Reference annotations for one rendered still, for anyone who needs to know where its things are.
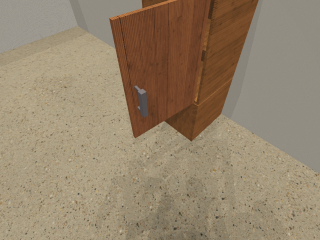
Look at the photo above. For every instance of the handle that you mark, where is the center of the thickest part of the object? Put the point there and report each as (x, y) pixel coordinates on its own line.
(143, 104)

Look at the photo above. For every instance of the cupboard door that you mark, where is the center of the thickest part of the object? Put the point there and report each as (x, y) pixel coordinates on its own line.
(159, 49)

